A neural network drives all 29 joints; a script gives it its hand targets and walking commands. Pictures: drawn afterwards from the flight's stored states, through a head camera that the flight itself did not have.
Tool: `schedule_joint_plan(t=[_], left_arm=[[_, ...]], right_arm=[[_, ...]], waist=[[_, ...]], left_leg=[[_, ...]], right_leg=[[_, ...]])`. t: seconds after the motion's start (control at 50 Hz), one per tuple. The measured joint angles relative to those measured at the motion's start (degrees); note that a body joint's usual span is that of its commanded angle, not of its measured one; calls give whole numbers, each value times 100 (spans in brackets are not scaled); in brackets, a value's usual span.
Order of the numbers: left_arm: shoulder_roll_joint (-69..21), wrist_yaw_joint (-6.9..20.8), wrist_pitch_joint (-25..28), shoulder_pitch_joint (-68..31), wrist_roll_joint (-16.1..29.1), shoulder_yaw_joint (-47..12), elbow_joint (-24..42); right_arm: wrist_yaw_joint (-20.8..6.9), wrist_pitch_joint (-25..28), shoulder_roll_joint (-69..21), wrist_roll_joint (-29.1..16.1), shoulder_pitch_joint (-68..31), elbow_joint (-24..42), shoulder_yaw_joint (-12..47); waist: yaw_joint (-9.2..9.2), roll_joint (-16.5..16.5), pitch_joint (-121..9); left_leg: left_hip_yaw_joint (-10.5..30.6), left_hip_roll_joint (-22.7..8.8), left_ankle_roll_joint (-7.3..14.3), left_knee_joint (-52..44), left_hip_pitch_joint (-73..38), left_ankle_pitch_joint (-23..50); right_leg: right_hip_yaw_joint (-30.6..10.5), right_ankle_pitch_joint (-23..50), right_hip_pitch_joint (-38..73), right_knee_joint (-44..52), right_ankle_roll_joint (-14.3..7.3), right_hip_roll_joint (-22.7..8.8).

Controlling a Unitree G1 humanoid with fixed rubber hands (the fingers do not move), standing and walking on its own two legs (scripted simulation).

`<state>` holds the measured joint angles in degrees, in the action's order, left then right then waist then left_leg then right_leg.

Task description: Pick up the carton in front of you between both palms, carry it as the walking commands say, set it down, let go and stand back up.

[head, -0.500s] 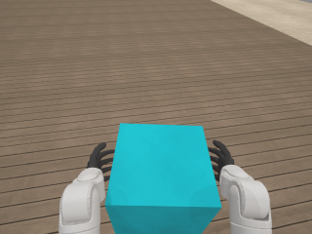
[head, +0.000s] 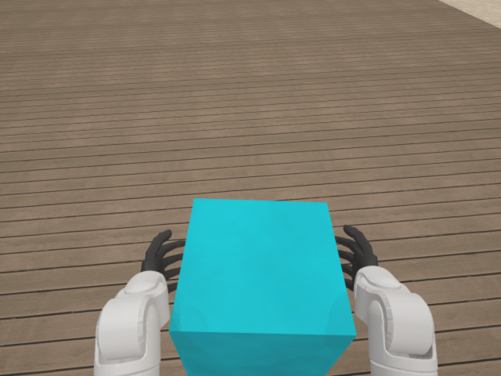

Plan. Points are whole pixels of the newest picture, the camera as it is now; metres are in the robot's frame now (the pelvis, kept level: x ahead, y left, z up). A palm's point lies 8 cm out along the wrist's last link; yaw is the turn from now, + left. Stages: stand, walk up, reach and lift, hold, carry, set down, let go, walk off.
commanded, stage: carry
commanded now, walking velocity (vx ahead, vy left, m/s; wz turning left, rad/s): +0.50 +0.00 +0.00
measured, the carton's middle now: (257, 296) +0.27 +0.01 +0.01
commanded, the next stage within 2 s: none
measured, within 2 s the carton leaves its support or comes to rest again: neither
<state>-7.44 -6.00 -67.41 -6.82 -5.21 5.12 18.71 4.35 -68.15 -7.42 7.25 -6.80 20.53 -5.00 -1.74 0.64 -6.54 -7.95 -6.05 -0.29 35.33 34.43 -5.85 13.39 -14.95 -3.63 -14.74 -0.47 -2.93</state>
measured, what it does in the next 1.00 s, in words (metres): walks ahead: left foot, then right foot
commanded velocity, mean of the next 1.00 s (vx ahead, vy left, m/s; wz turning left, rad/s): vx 0.24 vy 0.00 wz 0.00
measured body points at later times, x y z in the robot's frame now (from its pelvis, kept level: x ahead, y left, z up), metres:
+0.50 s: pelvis +0.32 +0.04 +0.00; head +0.31 +0.05 +0.45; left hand +0.60 +0.18 +0.08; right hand +0.59 -0.13 +0.09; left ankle +0.23 +0.11 -0.75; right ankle +0.46 -0.12 -0.70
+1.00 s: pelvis +0.59 +0.01 -0.01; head +0.59 +0.00 +0.44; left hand +0.86 +0.15 +0.06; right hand +0.86 -0.15 +0.07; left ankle +0.64 +0.12 -0.75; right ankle +0.57 -0.09 -0.75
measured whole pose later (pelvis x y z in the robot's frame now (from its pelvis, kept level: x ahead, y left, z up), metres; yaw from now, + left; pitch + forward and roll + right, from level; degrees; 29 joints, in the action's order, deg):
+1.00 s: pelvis +0.59 +0.01 -0.01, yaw -1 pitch +2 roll +0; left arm -7.4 -5.4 -66.1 -6.7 -5.8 4.6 19.5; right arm 4.0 -66.5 -7.4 7.2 -6.4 21.4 -5.0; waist -0.2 0.6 -2.3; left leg -8.5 -3.6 0.6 24.4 18.1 -5.8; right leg 12.2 -15.3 -12.5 -26.3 -1.3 -3.1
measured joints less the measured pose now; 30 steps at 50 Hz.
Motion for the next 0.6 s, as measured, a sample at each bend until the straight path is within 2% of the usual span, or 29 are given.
schedule_joint_plan(t=[0.06,0.1,0.12,0.14,0.16,0.2,0.22,0.26,0.34,0.42,0.52,0.6], left_arm=[[-2,-1,-87,-38,-18,-63,131],[-5,-1,-170,-88,-57,-63,189],[5,-1,-214,-137,-79,-28,187],[24,0,-248,-193,-92,37,127],[39,0,-274,-223,-101,96,47],[64,1,-323,-251,-119,148,-134],[46,1,-342,-255,-136,157,-201],[-41,1,-325,-237,-188,158,-299],[-13,3,-210,-157,-210,-39,-256],[-5,1,-106,-76,-209,-137,12],[-2,-6,-176,-48,-186,-108,380],[-7,-5,-298,-114,-145,-3,316]], right_arm=[[1,-90,1,-27,11,189,-40],[-1,-145,-3,-57,-59,197,-80],[-3,-135,-9,-70,-119,116,-84],[-5,-89,-18,-67,-193,-49,-72],[-5,-79,-29,-58,-286,-227,-77],[-6,-98,-44,-41,-383,-508,-105],[-8,-106,-42,-40,-363,-567,-120],[-13,-88,-27,-65,-242,-577,-163],[-16,30,-5,-134,-52,-405,-193],[-19,109,-3,-192,-8,-141,-185],[-20,30,-10,-202,-98,108,-118],[-33,-105,-18,-110,-177,37,-81]], waist=[[28,-59,-151],[25,-96,-262],[61,-190,-303],[118,-358,-315],[180,-389,-305],[257,-284,-185],[280,-223,-102],[319,-145,33],[395,-90,192],[346,-79,205],[222,-62,38],[205,-4,-126]], left_leg=[[-210,80,25,-562,-255,263],[-346,166,100,-868,-575,178],[-430,245,232,-867,-693,204],[-534,341,381,-598,-677,74],[-582,355,479,-373,-663,-144],[-600,308,536,-370,-850,-413],[-599,287,473,-528,-1013,-394],[-575,302,477,-913,-1357,-393],[-488,380,451,-1591,-2028,-413],[-429,433,364,-2068,-2731,-587],[-405,429,164,-2361,-3555,-1054],[-350,348,-78,-2179,-4084,-1692]], right_leg=[[-28,-420,439,-43,175,-19],[-116,-837,628,-340,318,-76],[-178,-1133,617,-708,372,-196],[-253,-1262,408,-1361,336,-413],[-449,-1265,24,-2275,286,-464],[-813,-1248,-857,-3952,190,-284],[-848,-1185,-1252,-4464,155,-208],[-812,-853,-1915,-4773,107,-152],[-737,-93,-2814,-4192,55,-251],[-733,608,-3231,-3299,99,-358],[-506,1275,-3174,-2066,90,-336],[-119,1457,-2730,-1301,-9,-163]])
